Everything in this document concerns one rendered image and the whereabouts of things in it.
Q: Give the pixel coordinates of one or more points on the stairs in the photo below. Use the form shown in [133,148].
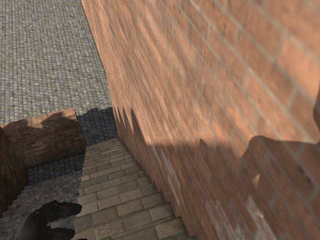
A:
[118,200]

